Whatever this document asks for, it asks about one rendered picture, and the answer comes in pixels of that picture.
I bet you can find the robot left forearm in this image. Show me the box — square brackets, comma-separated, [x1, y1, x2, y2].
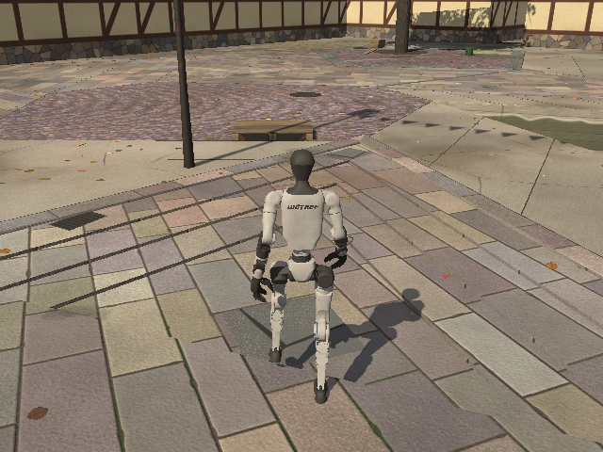
[252, 231, 270, 279]

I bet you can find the robot right shin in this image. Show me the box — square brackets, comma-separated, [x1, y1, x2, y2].
[316, 324, 330, 390]

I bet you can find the robot right forearm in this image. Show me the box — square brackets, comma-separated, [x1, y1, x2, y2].
[334, 226, 348, 256]

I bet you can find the robot left upper arm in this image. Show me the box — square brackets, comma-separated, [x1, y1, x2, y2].
[261, 190, 283, 245]

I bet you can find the robot right upper arm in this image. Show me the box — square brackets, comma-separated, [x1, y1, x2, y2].
[321, 189, 346, 240]

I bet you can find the robot right hand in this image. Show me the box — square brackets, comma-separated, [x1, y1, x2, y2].
[324, 250, 347, 269]

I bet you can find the right robot thigh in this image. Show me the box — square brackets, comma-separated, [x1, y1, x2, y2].
[314, 264, 334, 341]

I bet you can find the robot left hand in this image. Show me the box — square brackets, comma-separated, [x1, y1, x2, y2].
[251, 277, 273, 302]

